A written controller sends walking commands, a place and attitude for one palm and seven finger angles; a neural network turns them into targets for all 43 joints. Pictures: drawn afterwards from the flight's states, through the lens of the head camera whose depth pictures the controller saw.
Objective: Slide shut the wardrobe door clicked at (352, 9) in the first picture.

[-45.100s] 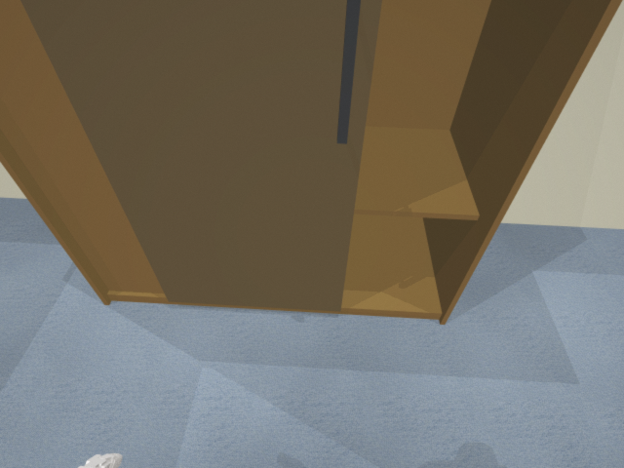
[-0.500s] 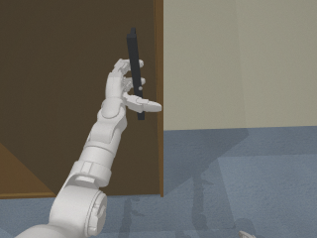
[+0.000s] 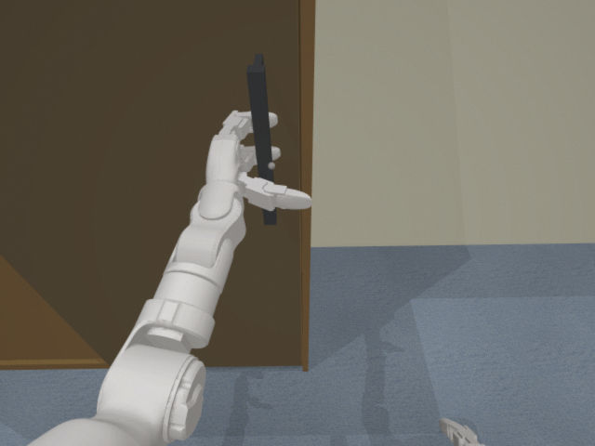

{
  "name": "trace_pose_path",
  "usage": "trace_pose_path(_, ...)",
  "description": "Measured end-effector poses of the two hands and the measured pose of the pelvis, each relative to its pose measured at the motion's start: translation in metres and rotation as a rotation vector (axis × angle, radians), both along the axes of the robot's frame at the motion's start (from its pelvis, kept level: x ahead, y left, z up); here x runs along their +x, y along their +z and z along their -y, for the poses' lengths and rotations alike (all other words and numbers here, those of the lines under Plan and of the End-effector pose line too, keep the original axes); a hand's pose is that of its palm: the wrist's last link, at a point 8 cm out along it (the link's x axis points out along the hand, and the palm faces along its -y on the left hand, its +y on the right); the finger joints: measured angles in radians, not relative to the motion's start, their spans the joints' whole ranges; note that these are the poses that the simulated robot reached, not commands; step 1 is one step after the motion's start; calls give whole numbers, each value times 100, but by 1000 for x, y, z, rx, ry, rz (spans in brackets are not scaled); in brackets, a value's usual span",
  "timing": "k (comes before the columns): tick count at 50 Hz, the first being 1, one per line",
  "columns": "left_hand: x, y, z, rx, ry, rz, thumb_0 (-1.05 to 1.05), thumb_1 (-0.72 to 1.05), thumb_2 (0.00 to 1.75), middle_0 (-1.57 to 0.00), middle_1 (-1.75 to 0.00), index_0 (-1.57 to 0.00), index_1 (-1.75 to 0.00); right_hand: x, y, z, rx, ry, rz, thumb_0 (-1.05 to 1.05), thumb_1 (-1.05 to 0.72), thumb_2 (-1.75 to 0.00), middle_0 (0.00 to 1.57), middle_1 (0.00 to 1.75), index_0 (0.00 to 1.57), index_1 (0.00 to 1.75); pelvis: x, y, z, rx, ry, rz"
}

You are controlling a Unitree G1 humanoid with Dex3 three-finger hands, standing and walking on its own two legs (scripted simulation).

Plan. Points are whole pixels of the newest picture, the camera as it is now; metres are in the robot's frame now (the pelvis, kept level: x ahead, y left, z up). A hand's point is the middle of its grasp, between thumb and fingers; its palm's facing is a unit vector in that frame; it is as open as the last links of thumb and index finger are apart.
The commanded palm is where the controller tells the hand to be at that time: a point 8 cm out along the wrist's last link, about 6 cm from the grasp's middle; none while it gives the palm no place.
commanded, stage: slide the fingers in behind the handle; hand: left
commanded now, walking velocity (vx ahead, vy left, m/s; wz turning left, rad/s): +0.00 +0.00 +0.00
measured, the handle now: (265, 149) +0.49 +0.06 +0.17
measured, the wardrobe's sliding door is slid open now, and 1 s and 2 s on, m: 0.00 0.00 0.00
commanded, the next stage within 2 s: grip the handle and tug to test in 0.08 s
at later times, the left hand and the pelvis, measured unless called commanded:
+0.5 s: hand (275, 164) +0.44 +0.04 +0.18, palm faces +0.01 -1.00 +0.01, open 11.5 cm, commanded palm +0.41 +0.10 +0.18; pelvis +0.00 +0.01 +0.00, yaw +0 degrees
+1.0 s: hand (281, 164) +0.44 +0.04 +0.18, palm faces -0.01 -1.00 +0.01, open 5.1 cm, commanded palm +0.41 +0.09 +0.18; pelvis +0.01 +0.00 +0.00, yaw -1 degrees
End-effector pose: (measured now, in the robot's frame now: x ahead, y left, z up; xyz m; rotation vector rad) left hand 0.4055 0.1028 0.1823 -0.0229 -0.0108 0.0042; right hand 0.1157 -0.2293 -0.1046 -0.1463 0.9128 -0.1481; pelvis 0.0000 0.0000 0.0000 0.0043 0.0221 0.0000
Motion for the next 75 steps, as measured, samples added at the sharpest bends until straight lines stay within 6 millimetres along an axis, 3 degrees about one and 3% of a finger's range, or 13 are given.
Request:
trace_pose_path(12, 2, -5, 4, 5, -12, -13, -1, -49, 30, -30, -120, -30, -120, -23, -7, 3, -11, -28, -54, 1, -91, -89, 20, 30, 20, 30, -3, 0, -4, -3, -1, -6)
trace_pose_path(17, 6, -3, 7, 1, -13, -5, -1, -41, 34, -31, -121, -31, -121, -27, -7, 3, -10, -34, -55, 1, -91, -89, 20, 30, 20, 30, -3, 0, -5, -2, -6, -12)
trace_pose_path(31, 15, -6, 6, 9, -9, -7, 0, 13, 57, -36, -129, -37, -129, -27, -9, 2, -6, -35, -63, 1, -91, -89, 20, 30, 20, 30, 0, -1, -5, -2, -9, -27)
trace_pose_path(46, 16, -7, 10, 15, -12, -17, 1, 76, 84, -43, -138, -44, -138, -12, -6, 3, -5, -27, -45, 1, -91, -89, 20, 30, 20, 30, 6, 0, -3, 0, -8, -26)
trace_pose_path(67, 15, -7, 12, 14, -8, -16, 1, 78, 83, -40, -140, -42, -140, 6, -3, 9, 8, -23, -27, 1, -91, -89, 20, 30, 20, 30, 16, 1, 3, 6, -12, -20)
trace_pose_path(75, 13, -8, 11, 6, -23, -3, 2, 79, 80, -36, -140, -39, -140, 23, 3, 11, 21, -30, 3, 1, -91, -89, 20, 30, 20, 30, 29, 2, 6, 12, -27, -17)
